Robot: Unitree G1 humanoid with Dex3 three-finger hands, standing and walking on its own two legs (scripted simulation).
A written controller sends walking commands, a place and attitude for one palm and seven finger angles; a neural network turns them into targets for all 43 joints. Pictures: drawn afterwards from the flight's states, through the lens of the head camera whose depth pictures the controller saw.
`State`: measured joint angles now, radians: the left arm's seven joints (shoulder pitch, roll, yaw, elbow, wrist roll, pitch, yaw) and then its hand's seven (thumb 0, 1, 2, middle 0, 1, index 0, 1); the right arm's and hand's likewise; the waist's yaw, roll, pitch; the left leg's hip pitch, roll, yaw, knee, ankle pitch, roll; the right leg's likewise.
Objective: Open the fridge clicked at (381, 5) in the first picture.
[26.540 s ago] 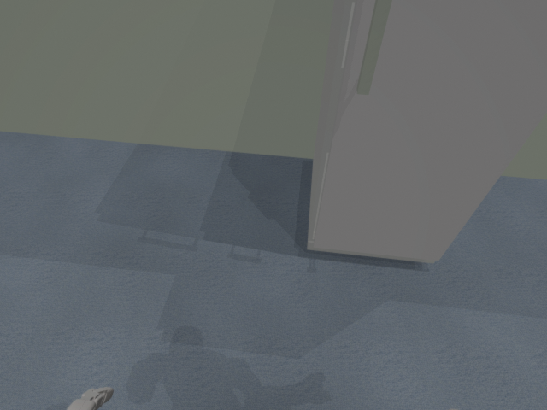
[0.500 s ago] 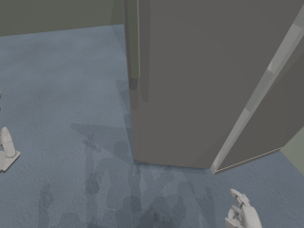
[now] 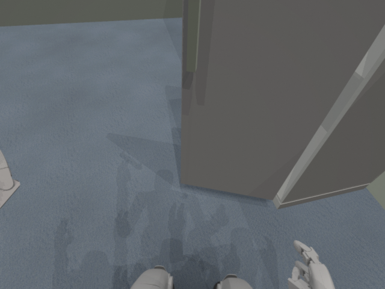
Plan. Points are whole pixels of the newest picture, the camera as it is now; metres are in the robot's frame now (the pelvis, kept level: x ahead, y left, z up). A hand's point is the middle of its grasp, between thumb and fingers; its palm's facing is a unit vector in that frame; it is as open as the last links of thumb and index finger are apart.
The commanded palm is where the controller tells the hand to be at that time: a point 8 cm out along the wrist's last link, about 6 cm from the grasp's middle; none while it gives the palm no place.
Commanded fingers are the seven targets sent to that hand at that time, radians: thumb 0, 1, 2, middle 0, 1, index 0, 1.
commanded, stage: step back with the hand held close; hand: left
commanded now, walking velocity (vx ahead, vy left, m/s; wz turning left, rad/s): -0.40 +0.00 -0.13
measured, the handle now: out of the picture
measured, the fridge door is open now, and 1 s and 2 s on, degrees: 65 65 65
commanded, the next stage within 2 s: stop stepping back and stand still in 0.18 s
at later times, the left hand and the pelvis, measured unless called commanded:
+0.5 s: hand out of the picture +0.09 +0.31 +0.19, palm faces +0.53 -0.81 -0.27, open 7.5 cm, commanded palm +0.00 +0.33 +0.21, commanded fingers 0.00 0.90 0.90 -0.20 -0.30 -0.20 -0.30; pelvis -0.13 +0.03 +0.02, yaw +1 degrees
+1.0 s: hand out of the picture +0.05 +0.26 +0.20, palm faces +0.39 -0.84 -0.38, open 7.4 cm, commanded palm +0.01 +0.31 +0.21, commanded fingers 0.00 0.90 0.90 -0.20 -0.30 -0.20 -0.30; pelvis -0.17 +0.02 +0.03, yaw -7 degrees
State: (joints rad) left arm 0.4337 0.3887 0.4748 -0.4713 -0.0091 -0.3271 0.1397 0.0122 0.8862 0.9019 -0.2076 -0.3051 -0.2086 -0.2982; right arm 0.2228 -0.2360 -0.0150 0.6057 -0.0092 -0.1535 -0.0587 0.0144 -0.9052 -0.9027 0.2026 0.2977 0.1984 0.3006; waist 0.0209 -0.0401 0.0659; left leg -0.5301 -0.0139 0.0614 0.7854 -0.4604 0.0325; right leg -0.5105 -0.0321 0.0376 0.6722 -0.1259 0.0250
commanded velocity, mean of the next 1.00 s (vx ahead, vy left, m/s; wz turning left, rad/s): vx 0.04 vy -0.02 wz -0.05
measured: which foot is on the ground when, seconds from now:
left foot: down 0.00-0.24, up 0.26-0.46, down 0.48-0.80, up 0.82-1.00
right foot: down 0.00-0.04, up 0.06-0.22, down 0.24-0.48, up 0.50-0.80, down 0.82-1.00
